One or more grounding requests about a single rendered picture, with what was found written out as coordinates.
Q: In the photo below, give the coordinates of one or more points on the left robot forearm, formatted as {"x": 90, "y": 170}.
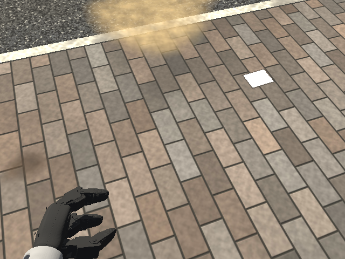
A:
{"x": 43, "y": 252}

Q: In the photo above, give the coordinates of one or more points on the robot left hand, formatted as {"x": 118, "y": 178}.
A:
{"x": 59, "y": 223}

